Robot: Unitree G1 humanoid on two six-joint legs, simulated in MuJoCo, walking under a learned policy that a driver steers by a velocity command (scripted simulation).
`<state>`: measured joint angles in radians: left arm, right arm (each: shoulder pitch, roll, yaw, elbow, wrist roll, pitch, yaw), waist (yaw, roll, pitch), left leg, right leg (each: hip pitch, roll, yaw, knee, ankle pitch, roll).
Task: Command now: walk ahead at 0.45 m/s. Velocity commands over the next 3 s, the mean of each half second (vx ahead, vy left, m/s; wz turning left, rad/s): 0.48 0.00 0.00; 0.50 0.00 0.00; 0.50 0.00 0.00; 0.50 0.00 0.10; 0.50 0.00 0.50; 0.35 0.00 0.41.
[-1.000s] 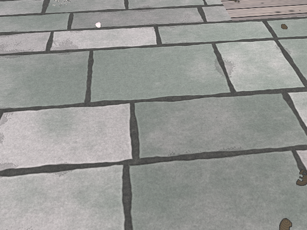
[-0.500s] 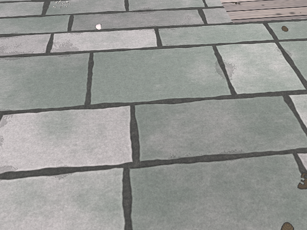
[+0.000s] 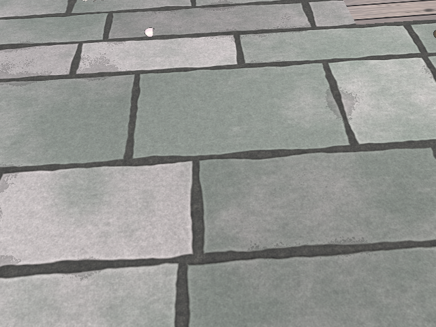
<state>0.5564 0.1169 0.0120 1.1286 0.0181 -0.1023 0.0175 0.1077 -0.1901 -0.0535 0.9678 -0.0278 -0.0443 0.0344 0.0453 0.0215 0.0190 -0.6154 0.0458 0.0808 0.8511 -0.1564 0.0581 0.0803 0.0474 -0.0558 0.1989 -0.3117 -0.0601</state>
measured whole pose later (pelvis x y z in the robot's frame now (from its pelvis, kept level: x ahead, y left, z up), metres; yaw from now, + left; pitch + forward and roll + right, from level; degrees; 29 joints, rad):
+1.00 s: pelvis +0.58 -0.02 +0.01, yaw +0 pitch +0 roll -1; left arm 0.43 0.18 0.05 1.07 0.01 -0.10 0.00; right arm 0.16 -0.20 -0.05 0.93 -0.03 -0.04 0.03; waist 0.03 0.03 0.03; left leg -0.62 0.12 0.01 0.93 -0.13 0.04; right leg -0.05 0.09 -0.11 0.24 -0.19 -0.09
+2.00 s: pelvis +1.13 -0.01 +0.00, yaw +4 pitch +0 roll -1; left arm 0.24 0.20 0.06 0.98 0.02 -0.09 0.00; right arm 0.31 -0.21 -0.06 0.99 -0.02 -0.05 0.01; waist -0.01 0.04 0.05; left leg -0.46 0.05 0.00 1.14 -0.28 0.09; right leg -0.20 0.03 -0.18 0.37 -0.18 -0.09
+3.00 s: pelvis +1.61 +0.13 -0.01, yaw +33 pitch +0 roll +0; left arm 0.11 0.23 0.02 0.78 0.01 -0.06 0.00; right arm 0.33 -0.27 -0.06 0.89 0.00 -0.04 -0.02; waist -0.05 0.02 0.10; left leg -0.27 -0.14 -0.11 1.09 -0.50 0.04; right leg -0.41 0.02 -0.06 0.51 -0.10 -0.05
